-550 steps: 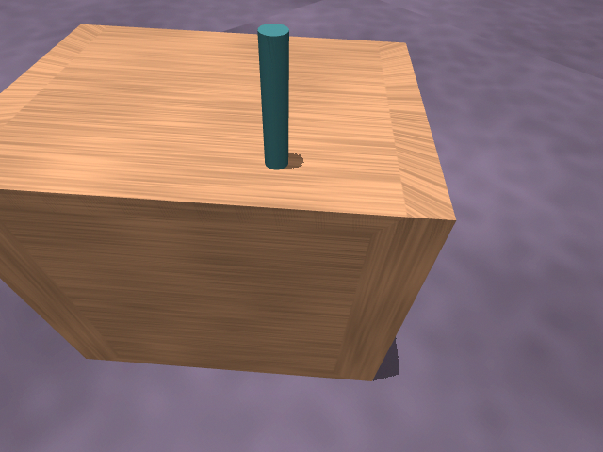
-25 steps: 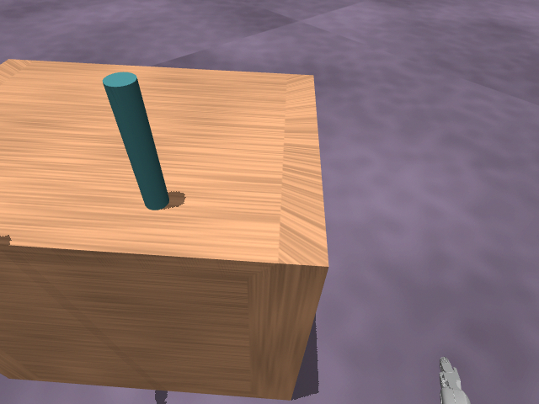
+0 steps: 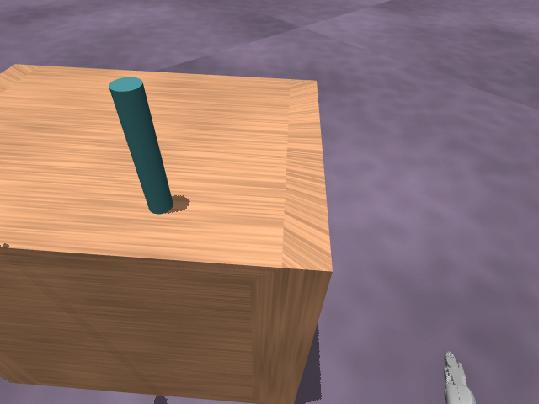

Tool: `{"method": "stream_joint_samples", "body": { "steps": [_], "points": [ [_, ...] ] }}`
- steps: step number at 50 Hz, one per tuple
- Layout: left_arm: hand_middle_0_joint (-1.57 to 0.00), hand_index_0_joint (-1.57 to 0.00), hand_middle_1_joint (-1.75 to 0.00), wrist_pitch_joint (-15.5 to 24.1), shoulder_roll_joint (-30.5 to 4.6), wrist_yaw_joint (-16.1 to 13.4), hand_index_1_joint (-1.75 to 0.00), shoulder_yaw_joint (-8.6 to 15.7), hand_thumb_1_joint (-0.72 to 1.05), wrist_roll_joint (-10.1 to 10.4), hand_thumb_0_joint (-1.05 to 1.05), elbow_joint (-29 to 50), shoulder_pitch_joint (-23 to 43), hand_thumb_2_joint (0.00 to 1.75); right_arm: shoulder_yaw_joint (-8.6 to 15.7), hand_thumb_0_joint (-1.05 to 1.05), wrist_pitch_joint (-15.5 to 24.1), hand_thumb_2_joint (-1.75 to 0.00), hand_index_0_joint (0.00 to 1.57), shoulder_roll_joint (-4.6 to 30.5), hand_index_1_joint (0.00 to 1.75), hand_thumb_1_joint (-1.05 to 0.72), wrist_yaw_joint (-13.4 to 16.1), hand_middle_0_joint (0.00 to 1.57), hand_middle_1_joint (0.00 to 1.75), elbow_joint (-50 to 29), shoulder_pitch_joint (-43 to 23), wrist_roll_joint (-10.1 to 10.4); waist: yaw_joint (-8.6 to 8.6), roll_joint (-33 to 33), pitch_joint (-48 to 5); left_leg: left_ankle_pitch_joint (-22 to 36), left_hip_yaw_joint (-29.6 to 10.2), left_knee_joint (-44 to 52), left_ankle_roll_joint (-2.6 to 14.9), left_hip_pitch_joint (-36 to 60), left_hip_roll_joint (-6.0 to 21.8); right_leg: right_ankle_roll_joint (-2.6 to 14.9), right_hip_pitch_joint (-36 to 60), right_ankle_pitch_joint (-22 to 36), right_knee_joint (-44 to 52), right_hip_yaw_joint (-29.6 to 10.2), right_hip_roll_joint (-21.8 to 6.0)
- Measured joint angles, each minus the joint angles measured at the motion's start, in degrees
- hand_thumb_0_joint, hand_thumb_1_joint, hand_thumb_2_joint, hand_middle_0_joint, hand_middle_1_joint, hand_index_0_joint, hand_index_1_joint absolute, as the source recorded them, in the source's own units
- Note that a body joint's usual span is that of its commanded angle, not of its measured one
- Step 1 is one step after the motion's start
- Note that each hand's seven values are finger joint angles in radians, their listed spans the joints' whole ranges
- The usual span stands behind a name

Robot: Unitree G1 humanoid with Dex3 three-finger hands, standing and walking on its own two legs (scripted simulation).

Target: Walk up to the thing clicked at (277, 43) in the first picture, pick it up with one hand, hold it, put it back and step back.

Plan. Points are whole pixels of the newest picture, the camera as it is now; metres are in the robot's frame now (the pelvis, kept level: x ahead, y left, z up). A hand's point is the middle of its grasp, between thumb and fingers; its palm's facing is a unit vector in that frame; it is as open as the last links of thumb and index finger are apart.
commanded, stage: approach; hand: left
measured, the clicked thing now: (146, 154) +0.46 +0.23 +0.15
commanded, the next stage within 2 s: close in in 0.38 s
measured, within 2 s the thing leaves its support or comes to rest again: neither
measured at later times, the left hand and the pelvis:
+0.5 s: hand (70, 227) +0.33 +0.31 +0.10, palm faces +0.24 -0.97 +0.03, open 17.7 cm; pelvis -0.01 -0.01 -0.01, yaw -1 degrees
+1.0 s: hand (131, 215) +0.36 +0.24 +0.10, palm faces +0.26 -0.97 +0.01, open 17.7 cm; pelvis +0.01 -0.01 -0.01, yaw -2 degrees
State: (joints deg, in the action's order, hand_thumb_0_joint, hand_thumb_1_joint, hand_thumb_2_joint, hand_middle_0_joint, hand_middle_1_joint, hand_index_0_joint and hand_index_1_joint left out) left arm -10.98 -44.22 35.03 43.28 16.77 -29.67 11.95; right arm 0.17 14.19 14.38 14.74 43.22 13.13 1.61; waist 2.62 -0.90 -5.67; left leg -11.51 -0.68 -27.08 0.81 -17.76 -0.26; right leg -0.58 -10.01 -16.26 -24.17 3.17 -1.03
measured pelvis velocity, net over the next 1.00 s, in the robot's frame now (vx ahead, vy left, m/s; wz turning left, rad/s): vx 0.01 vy -0.01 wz -0.04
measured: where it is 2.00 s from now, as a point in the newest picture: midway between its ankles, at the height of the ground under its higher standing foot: outside the picture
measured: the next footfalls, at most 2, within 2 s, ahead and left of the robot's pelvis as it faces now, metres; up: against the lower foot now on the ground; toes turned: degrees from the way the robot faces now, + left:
none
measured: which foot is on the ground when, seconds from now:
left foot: down 0.00-1.00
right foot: down 0.00-1.00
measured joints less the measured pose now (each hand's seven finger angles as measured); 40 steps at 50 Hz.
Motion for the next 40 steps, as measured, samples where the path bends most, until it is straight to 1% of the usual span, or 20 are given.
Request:
{"method": "stream_joint_samples", "body": {
  "steps": [3, 6, 8, 12, 15, 18, 21, 26, 31, 35, 40],
  "points": [
    [-0.06, -0.06, -0.03, -0.5, 0.8, -0.2, -0.04, 0.0, -0.61, 0.6, -0.02, 1.3, -1.0, 0.0, 0.3, -0.01, -0.1, -0.07, 0.06, 0.4, 0.05, 0.46, -0.2, 0.05, 0.05, -0.5, 1.0, 0.1, 0.17, -0.4, 0.1, -0.1, 0.0, -0.2, 0.06, 0.0, 0.0, -0.06, 0.0, -0.1, -0.1, 0.0, 0.0],
    [-0.06, -0.06, -0.03, -0.6, 1.7, -0.6, -0.04, 0.2, -0.61, 0.8, -0.02, 1.7, -0.6, 0.01, -0.1, -0.01, -0.1, -0.07, 0.06, 0.5, 0.05, 0.47, -0.2, 0.05, 0.05, -0.2, 1.5, 0.2, 0.44, -0.4, 0.5, -0.1, 0.0, -0.3, 0.07, 0.1, 0.0, -0.07, 0.2, -0.1, -0.2, 0.0, 0.0],
    [-0.07, -0.05, -0.03, -0.4, 2.0, -1.3, -0.04, -0.3, -0.61, 0.8, -0.02, 1.4, 0.1, 0.01, -0.2, -0.01, 0.0, -0.07, 0.06, 0.2, 0.05, 0.47, -0.2, 0.05, 0.05, 1.1, 0.9, 0.0, 0.59, -0.2, 0.8, -0.1, 0.0, -0.4, 0.04, 0.0, 0.0, -0.04, -0.1, -0.2, -0.6, 0.0, 0.0],
    [-0.07, -0.05, -0.03, -0.6, 3.8, -3.3, -0.04, -3.0, -0.61, 0.1, -0.02, 0.2, 2.2, 0.0, -0.4, -0.01, 0.1, -0.06, 0.06, -0.3, 0.05, 0.48, -0.2, 0.05, 0.05, 2.8, -0.7, -0.2, 0.79, -0.2, 1.5, 0.1, -0.2, -0.7, -0.08, -0.8, 0.0, 0.06, -1.1, -0.4, -1.4, 0.2, 0.0],
    [-0.07, -0.05, -0.03, 0.0, 6.2, -5.5, -0.04, -5.9, -0.61, -0.8, -0.02, -0.6, 3.6, 0.0, -0.7, -0.01, 0.7, -0.06, 0.06, -0.6, 0.05, 0.49, -0.6, 0.05, 0.05, 1.7, -1.3, -0.6, 0.52, -0.2, 1.9, 0.3, -0.2, -0.9, -0.14, -1.4, 0.0, 0.09, -1.8, -0.4, -2.0, 0.2, 0.0],
    [-0.07, -0.05, -0.03, 1.8, 9.0, -7.9, -0.04, -9.0, -0.61, -1.9, -0.02, -2.3, 4.4, 0.0, -0.4, -0.01, 1.6, -0.06, 0.06, -1.0, 0.05, 0.49, -1.3, 0.05, 0.05, 0.5, -1.5, -1.2, -0.18, 0.1, 1.8, 0.3, -0.1, -1.0, -0.24, -2.0, 0.0, 0.17, -2.7, -0.6, -2.5, 0.0, 0.0],
    [-0.07, -0.06, -0.03, 5.1, 11.7, -10.3, -0.05, -11.1, -0.61, -2.6, -0.02, -4.7, 4.9, 0.0, 0.4, -0.01, 2.6, -0.06, 0.06, -1.2, 0.05, 0.5, -2.3, 0.05, 0.05, 0.1, -1.3, -1.6, -1.24, 0.6, 1.4, -0.1, 0.3, -1.6, -0.38, -2.9, 0.3, 0.27, -3.8, -0.9, -3.3, -0.3, 0.2],
    [-0.07, -0.06, -0.04, 12.4, 15.3, -15.0, -0.06, -12.6, -0.61, -3.2, -0.02, -6.7, 6.5, 0.01, 1.5, -0.01, 1.9, -0.06, 0.06, -1.0, 0.05, 0.5, -4.2, 0.05, 0.05, -0.4, -0.6, -1.5, -2.82, 2.0, 2.0, -1.3, 0.9, -3.9, -0.66, -5.1, 1.0, 0.54, -6.4, -2.0, -5.8, -1.1, 0.8],
    [-0.07, -0.07, -0.04, 17.0, 18.1, -20.9, -0.04, -14.0, -0.61, -3.5, -0.02, -6.9, 8.4, 0.0, 2.7, -0.01, -0.2, -0.05, 0.06, -1.0, 0.05, 0.51, -6.4, 0.05, 0.05, 0.2, -1.2, -1.6, -3.81, 2.3, 2.6, -2.6, 1.4, -6.5, -0.91, -7.6, 1.9, 0.76, -9.0, -2.6, -7.7, -1.7, 1.5],
    [-0.07, -0.07, -0.03, 18.8, 20.7, -24.9, -0.03, -15.8, -0.61, -3.8, -0.02, -5.2, 7.6, 0.0, 3.5, -0.01, -2.4, -0.05, 0.06, -0.8, 0.05, 0.51, -8.0, 0.05, 0.05, 0.1, -2.1, -1.6, -4.0, 1.1, 2.4, -3.6, 1.9, -7.9, -0.84, -8.9, 2.4, 0.68, -10.1, -3.0, -8.4, -2.2, 1.9],
    [-0.07, -0.07, -0.02, 20.0, 23.5, -27.5, -0.02, -18.6, -0.6, -4.4, -0.02, -0.8, 4.6, 0.0, 3.7, -0.01, -4.6, -0.05, 0.06, -1.4, 0.05, 0.51, -9.0, 0.05, 0.05, -0.9, -2.1, -1.4, -3.64, 0.1, 0.9, -4.5, 2.2, -8.1, -0.7, -8.1, 2.4, 0.48, -9.3, -3.6, -8.3, -2.6, 1.9]
  ]
}}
